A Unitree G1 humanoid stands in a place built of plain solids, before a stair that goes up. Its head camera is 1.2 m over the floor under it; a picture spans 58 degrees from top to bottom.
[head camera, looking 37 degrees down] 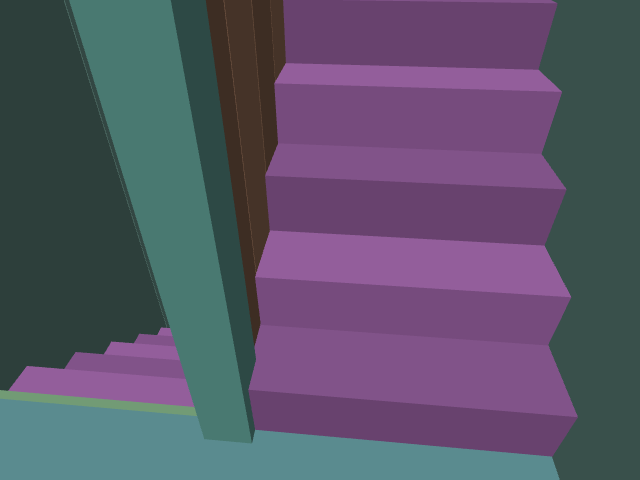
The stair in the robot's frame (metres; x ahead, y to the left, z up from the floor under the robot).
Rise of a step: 0.20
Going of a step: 0.22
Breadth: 0.85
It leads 5 degrees to the right of straight ahead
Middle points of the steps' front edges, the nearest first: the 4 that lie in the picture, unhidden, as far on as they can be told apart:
0.64 -0.22 0.20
0.86 -0.24 0.40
1.08 -0.26 0.59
1.30 -0.28 0.79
